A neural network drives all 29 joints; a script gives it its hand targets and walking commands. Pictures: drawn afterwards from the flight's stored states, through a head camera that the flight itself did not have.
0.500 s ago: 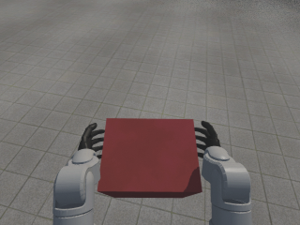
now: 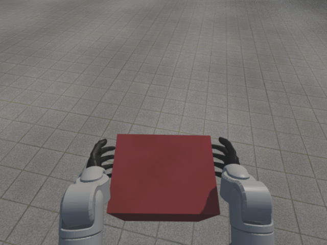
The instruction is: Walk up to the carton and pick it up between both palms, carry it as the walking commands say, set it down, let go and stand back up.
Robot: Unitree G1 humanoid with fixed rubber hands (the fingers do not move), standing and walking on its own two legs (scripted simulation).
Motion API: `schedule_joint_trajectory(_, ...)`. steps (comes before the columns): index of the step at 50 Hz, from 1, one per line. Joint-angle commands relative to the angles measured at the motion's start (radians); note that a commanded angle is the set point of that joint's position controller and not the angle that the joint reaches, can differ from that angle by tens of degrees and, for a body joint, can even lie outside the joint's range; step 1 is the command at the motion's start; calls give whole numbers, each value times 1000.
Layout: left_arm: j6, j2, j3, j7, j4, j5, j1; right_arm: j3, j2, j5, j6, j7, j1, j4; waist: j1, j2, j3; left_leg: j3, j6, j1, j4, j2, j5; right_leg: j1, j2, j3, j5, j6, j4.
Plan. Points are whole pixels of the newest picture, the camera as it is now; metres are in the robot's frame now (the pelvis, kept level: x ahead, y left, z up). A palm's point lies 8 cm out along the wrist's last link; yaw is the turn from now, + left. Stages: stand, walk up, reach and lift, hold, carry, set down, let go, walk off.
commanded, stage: carry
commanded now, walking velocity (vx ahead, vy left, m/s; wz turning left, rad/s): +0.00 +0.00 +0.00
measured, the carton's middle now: (162, 183) +0.29 +0.00 +0.00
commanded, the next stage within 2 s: hold in 1.22 s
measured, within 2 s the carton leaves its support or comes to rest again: neither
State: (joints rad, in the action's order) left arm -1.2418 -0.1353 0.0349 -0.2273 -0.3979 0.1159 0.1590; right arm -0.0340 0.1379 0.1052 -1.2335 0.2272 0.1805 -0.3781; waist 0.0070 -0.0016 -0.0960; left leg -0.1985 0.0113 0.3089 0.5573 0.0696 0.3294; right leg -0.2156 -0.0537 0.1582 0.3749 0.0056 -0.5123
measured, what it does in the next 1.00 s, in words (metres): shifts its weight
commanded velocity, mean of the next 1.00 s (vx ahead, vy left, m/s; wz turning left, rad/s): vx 0.00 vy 0.00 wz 0.00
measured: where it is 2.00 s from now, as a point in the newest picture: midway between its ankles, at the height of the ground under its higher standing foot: outside the picture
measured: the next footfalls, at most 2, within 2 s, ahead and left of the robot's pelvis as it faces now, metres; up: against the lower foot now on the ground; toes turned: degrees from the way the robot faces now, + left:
none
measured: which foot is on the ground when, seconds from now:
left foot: down 0.00-1.00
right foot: down 0.00-1.00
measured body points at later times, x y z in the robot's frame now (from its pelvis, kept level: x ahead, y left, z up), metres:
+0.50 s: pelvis -0.03 +0.00 +0.00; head -0.06 +0.00 +0.45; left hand +0.25 +0.15 +0.08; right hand +0.25 -0.15 +0.08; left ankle -0.03 +0.10 -0.73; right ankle -0.08 -0.10 -0.73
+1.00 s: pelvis -0.06 +0.00 +0.00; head -0.08 +0.01 +0.45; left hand +0.23 +0.15 +0.06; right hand +0.23 -0.14 +0.06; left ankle -0.03 +0.10 -0.73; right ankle -0.08 -0.11 -0.73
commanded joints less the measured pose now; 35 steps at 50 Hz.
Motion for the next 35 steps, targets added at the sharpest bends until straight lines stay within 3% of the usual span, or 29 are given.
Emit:
schedule_joint_trajectory(1, 42, -1029, -580, 252, -118, -377, 403, 591, 1030, -376, 19, -259, 351, -131, -3, -85, -334, 77, -10, -97, 34, 84, -387, 167, -160, -105, -980, -25, -27)
schedule_joint_trajectory(3, 40, -1025, -585, 251, -111, -380, 392, 584, 1017, -373, 19, -257, 350, -134, -3, -58, -329, 72, -7, -120, 18, 78, -502, 141, -141, -85, -973, -21, -63)
schedule_joint_trajectory(5, 37, -1016, -587, 249, -108, -376, 375, 578, 1006, -374, 19, -258, 343, -128, -4, -4, -328, 89, 7, -170, 19, 98, -698, 83, -105, -67, -784, -7, -72)
schedule_joint_trajectory(7, 38, -1008, -585, 247, -106, -369, 367, 575, 1003, -375, 19, -258, 337, -119, -5, 31, -328, 105, 20, -196, 18, 118, -791, 53, -83, -61, -619, 3, -49)
schedule_joint_trajectory(9, 39, -999, -580, 244, -107, -364, 366, 572, 1000, -376, 18, -258, 333, -112, -5, 31, -320, 106, 19, -184, 21, 119, -749, 61, -81, -64, -594, 4, -22)
schedule_joint_trajectory(13, 38, -976, -560, 243, -80, -353, 364, 554, 981, -358, 17, -255, 318, -80, -4, -17, -313, 103, 10, -123, 13, 101, -531, 101, -116, -89, -718, -7, -26)
schedule_joint_trajectory(19, 69, -993, -547, 252, -47, -335, 411, 545, 999, -354, 50, -265, 379, -54, -6, 4, -260, 130, 21, -111, -51, 109, -414, 30, -103, -98, -409, -6, 23)
schedule_joint_trajectory(24, 117, -955, -489, 261, 70, -288, 434, 485, 960, -308, 99, -273, 403, 64, -6, -4, -227, 138, 20, -99, -87, 108, -295, -5, -115, -112, -298, -6, 59)
schedule_joint_trajectory(28, 161, -949, -463, 268, 140, -267, 457, 453, 951, -284, 147, -279, 426, 134, -7, -2, -227, 140, 19, -104, -101, 107, -258, -28, -119, -113, -253, -11, 64)
schedule_joint_trajectory(35, 197, -969, -482, 280, 146, -267, 447, 475, 975, -281, 185, -286, 416, 138, -7, -5, -247, 140, 23, -124, -96, 104, -274, -26, -120, -109, -262, -14, 56)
